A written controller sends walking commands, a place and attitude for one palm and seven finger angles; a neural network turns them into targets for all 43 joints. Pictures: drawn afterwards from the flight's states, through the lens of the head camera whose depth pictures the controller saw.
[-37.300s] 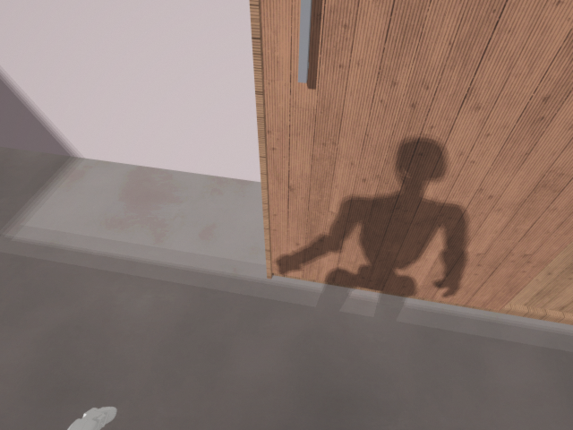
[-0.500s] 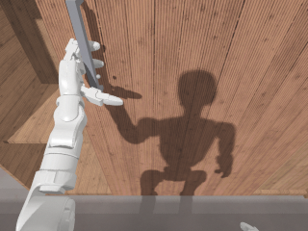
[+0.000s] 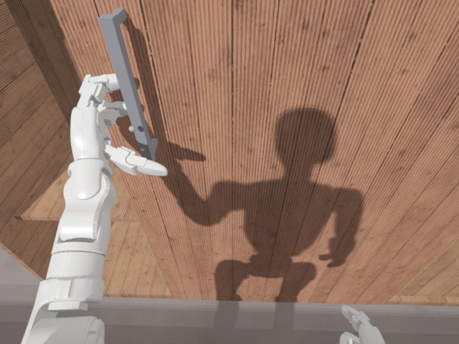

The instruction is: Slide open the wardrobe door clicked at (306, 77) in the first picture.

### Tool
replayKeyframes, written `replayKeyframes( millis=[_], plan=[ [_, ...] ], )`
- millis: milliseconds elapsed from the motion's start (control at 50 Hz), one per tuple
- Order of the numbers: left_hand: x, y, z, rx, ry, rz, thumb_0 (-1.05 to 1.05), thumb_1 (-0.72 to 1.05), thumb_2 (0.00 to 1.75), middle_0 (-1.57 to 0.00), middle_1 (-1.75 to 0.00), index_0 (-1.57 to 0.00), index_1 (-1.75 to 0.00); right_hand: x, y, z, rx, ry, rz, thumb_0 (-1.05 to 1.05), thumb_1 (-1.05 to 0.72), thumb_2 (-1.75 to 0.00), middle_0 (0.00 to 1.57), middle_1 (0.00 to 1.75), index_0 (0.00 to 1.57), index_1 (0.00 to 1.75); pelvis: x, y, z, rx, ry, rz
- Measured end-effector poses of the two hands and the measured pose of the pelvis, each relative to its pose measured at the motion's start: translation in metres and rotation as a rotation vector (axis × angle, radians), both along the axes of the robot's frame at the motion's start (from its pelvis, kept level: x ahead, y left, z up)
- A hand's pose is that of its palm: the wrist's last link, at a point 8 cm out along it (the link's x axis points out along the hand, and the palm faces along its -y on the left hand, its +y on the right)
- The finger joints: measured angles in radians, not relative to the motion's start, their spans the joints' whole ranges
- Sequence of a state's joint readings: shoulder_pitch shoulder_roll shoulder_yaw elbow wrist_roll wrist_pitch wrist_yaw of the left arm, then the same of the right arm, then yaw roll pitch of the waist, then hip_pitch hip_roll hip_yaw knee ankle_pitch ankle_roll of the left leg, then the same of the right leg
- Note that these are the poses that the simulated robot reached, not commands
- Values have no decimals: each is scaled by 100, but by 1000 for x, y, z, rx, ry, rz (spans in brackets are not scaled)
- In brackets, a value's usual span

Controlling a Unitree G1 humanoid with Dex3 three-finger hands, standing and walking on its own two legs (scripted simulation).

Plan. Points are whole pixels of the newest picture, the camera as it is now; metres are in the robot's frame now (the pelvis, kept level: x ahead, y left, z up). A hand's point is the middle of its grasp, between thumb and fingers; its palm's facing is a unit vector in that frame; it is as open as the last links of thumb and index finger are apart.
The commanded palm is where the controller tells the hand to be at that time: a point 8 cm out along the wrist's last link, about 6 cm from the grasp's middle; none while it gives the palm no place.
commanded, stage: slip the hand off the handle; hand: left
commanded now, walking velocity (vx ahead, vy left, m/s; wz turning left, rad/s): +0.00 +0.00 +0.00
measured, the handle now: (136, 97) +0.42 +0.17 +0.24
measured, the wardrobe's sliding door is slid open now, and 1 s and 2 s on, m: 0.46 0.46 0.46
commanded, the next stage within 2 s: draw the hand back to the body in 0.96 s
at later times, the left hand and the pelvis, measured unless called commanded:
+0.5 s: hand (88, 148) +0.32 +0.22 +0.22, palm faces +0.21 -0.97 -0.09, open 14.6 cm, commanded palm +0.28 +0.27 +0.21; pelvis +0.00 +0.00 +0.00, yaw +0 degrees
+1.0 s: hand (66, 196) +0.24 +0.22 +0.22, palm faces +0.23 -0.97 -0.10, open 14.6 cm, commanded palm +0.21 +0.26 +0.21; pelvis -0.02 +0.00 +0.00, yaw +2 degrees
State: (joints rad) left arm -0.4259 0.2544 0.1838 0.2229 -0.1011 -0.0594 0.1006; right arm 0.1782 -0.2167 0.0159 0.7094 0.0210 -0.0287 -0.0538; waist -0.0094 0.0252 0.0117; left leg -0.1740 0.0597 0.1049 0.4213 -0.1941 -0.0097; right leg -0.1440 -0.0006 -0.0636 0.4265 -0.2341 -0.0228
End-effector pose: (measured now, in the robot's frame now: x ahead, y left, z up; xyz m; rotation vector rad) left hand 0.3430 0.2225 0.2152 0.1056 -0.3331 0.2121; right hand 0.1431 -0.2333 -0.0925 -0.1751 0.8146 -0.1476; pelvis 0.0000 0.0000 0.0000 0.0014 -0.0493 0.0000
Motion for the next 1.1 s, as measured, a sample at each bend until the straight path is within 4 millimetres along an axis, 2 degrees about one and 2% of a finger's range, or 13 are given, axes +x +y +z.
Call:
replayKeyframes(
  millis=[120, 340, 420, 520, 640, 740, 900, 1100],
  plan=[
    [-12, 29, 3, 27, -16, 48, -1, -55, 20, -30, -117, -25, -115, -2, -12, -1, -24, 11, 0, 1, -90, -90, 20, 30, 21, 30, 1, -3, -1, -3, 0, 13],
    [-15, 52, 6, 30, -22, 11, -1, -55, 20, -25, -115, -26, -115, -20, -20, -8, -34, 42, -35, 1, -90, -90, 20, 30, 20, 30, -1, -2, -3, -4, 12, 14],
    [-28, 51, 6, 42, -52, -6, -1, -55, 20, -25, -115, -26, -115, -24, -16, -8, -14, 18, -43, 1, -90, -90, 20, 30, 20, 30, 0, 1, -3, -2, 9, 2],
    [-56, 49, 1, 39, -67, -17, -1, -55, 20, -25, -115, -26, -115, -19, -8, -7, 1, -20, -25, 1, -90, -90, 20, 30, 20, 30, 0, 4, -3, -1, -8, -1],
    [-88, 53, -1, 35, -73, 19, -1, -55, 20, -25, -115, -26, -115, 2, 5, 3, 0, -92, 32, 1, -90, -90, 20, 30, 20, 30, -6, 5, -4, -4, -33, 10],
    [-108, 47, 3, 53, -94, 5, -1, -55, 20, -25, -115, -26, -115, 22, 18, 14, 5, -169, 88, 1, -90, -90, 20, 30, 20, 30, -12, 6, -4, -6, -49, 23],
    [-123, 43, -1, 42, -69, -7, -1, -55, 20, -25, -115, -26, -115, 38, 31, 27, 18, -238, 135, 1, -90, -90, 20, 30, 21, 30, -18, 4, -3, -6, -64, 32],
    [-144, 41, -1, 60, -79, 3, -1, -55, 20, -25, -115, -26, -115, 30, 29, 22, 17, -218, 150, 1, -90, -90, 21, 30, 21, 30, -18, 1, -3, -6, -75, 35]
  ],
)
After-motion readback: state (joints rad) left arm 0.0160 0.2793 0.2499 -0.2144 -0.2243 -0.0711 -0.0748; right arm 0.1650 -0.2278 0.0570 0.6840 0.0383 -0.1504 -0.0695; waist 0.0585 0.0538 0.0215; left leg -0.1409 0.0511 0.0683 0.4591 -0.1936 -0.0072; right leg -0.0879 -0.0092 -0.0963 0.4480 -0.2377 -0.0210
